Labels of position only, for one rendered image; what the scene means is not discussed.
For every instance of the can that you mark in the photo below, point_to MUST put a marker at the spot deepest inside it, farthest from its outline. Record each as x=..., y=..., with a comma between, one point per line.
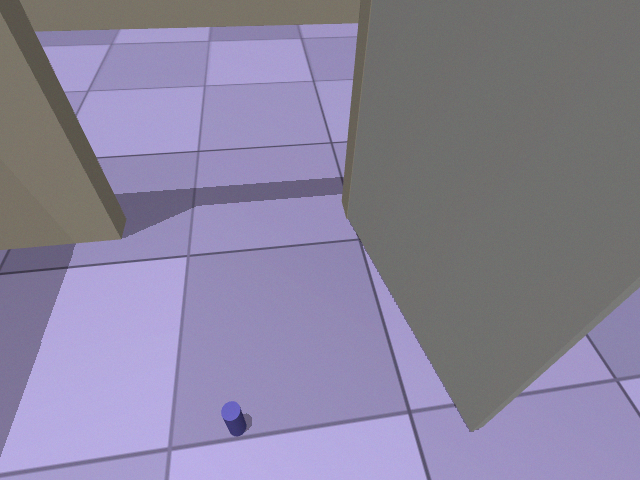
x=233, y=417

